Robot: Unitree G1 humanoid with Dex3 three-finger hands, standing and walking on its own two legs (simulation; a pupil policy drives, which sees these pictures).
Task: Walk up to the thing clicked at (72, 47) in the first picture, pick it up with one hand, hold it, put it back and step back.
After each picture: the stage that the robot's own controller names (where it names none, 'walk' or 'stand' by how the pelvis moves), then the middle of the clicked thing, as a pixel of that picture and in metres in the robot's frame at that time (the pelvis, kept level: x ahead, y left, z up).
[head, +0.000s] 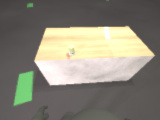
stand; (71, 50) +0.67 +0.19 -0.09
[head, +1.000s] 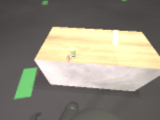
walk; (72, 52) +0.61 +0.20 -0.08
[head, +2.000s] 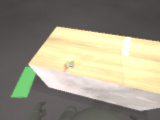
stand; (70, 62) +0.47 +0.17 -0.06
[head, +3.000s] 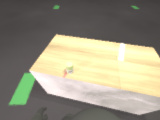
stand; (69, 67) +0.46 +0.18 -0.09
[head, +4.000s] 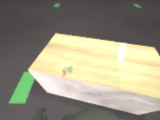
stand; (68, 67) +0.45 +0.18 -0.10
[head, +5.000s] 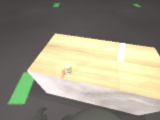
stand; (68, 68) +0.44 +0.19 -0.10
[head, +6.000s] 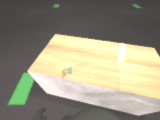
rise first; (68, 68) +0.44 +0.19 -0.10
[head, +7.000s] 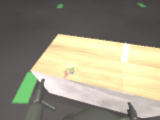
rise first; (70, 68) +0.44 +0.18 -0.09
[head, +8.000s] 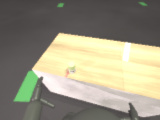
go down; (71, 67) +0.45 +0.18 -0.09
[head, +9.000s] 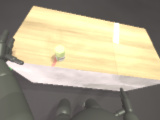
go down; (60, 53) +0.47 +0.17 -0.02
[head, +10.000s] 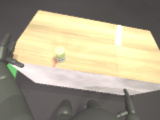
go down; (60, 55) +0.47 +0.17 -0.02
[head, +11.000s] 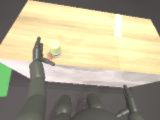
close in; (55, 49) +0.48 +0.18 +0.01
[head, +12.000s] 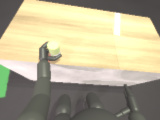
lift; (54, 50) +0.47 +0.17 +0.02
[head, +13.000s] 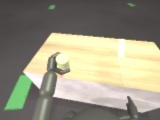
lift; (63, 64) +0.33 +0.15 +0.14
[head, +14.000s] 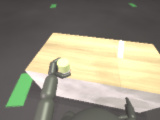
hold; (64, 68) +0.32 +0.15 +0.11
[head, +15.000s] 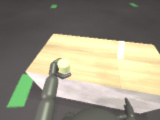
hold; (64, 68) +0.32 +0.15 +0.10
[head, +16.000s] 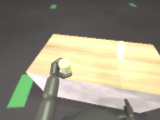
hold; (65, 68) +0.32 +0.15 +0.10
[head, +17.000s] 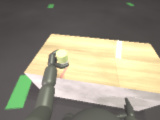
crouch; (62, 59) +0.38 +0.17 +0.12
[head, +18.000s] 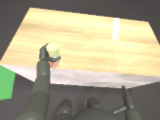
lower; (54, 53) +0.45 +0.18 +0.02
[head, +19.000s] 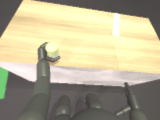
lower; (53, 52) +0.46 +0.18 +0.02
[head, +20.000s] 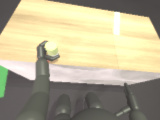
lower; (52, 51) +0.46 +0.18 +0.02
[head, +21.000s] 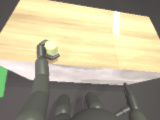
lower; (52, 50) +0.47 +0.18 +0.02
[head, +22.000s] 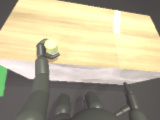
lower; (52, 49) +0.47 +0.18 +0.02
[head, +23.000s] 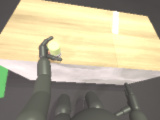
open; (55, 51) +0.47 +0.16 +0.02
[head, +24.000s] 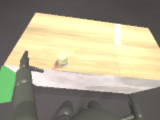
sink last; (63, 59) +0.44 +0.15 -0.02
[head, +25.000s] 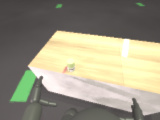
stand; (70, 65) +0.45 +0.17 -0.03
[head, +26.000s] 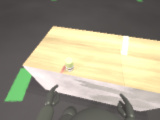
stand; (69, 64) +0.43 +0.16 -0.03
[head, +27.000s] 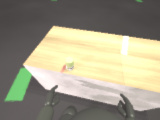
stand; (69, 64) +0.44 +0.16 -0.03
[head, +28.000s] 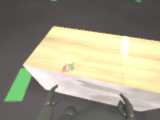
stand; (69, 64) +0.43 +0.16 -0.03
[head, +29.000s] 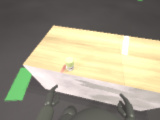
stand; (69, 64) +0.44 +0.16 -0.03
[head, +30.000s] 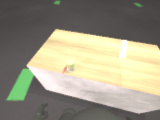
stand; (70, 65) +0.44 +0.16 -0.06
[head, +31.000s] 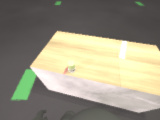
walk; (71, 66) +0.45 +0.16 -0.09
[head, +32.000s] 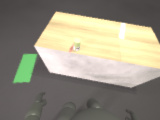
walk; (76, 44) +0.63 +0.13 -0.07
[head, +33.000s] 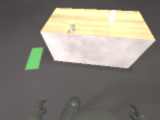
walk; (72, 26) +0.94 +0.25 -0.06
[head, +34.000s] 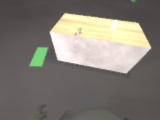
stand; (79, 30) +1.04 +0.17 -0.09
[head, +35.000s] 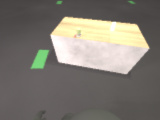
stand; (78, 32) +1.06 +0.17 -0.10
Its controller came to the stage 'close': yes
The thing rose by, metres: 0.20
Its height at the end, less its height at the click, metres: +0.00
